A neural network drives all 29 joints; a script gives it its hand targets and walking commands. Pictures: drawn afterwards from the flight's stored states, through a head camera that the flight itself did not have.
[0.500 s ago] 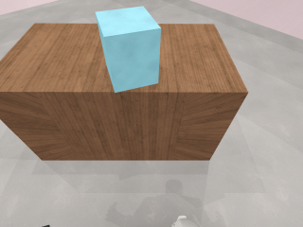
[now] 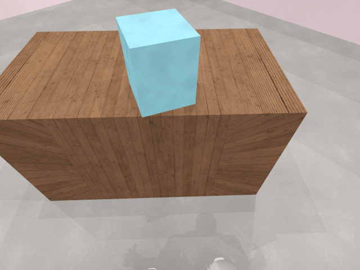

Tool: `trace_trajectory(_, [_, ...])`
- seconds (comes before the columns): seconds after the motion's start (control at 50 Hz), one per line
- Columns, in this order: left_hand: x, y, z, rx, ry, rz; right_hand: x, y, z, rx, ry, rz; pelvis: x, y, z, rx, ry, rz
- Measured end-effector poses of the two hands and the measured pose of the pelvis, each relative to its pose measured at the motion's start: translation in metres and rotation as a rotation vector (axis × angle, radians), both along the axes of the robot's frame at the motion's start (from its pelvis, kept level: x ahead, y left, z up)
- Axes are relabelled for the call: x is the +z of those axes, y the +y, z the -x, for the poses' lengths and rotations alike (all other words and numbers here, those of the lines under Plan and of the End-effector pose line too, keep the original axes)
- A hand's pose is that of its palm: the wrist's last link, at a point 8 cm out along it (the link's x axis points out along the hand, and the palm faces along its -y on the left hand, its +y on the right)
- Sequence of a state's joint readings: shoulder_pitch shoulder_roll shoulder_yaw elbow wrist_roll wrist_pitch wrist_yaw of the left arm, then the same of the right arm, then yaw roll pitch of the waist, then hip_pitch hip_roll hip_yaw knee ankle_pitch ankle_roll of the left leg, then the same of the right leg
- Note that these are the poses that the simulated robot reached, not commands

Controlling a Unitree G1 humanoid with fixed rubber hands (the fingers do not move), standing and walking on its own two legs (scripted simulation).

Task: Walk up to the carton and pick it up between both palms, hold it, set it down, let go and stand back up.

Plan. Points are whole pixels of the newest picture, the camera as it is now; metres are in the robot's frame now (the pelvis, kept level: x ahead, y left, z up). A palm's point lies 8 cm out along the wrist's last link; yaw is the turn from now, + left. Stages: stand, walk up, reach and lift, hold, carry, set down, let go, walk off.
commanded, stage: walk up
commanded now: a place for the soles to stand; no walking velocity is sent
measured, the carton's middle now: (158, 63) +0.75 +0.08 +0.06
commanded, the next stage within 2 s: none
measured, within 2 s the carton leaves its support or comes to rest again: neither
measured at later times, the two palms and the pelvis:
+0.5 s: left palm out of the picture +0.08 +0.35 -0.08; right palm out of the picture +0.05 -0.30 -0.08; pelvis -0.01 +0.02 +0.00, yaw -3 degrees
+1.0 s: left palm out of the picture +0.08 +0.38 -0.09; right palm out of the picture +0.05 -0.26 -0.08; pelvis -0.02 +0.06 +0.00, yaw -3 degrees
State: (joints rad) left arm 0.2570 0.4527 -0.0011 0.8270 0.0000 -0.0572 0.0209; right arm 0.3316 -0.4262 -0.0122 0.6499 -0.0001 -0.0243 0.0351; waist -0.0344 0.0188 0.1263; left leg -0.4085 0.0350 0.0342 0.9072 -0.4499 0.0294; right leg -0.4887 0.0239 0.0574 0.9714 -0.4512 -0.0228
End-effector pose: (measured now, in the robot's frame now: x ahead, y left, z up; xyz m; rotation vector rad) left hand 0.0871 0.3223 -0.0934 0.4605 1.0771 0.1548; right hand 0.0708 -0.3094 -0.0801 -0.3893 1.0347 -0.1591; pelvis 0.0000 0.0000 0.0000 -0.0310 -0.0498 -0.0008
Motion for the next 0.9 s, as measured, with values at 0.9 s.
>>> trace_trajectory(0.9, [0.012, 0.058, 0.01, -0.038, 0.004, -0.043, 0.002, 0.046, 0.029, -0.048, -0.014, 0.007, 0.003, 0.057, 0.018, -0.053, 0.013, -0.013])
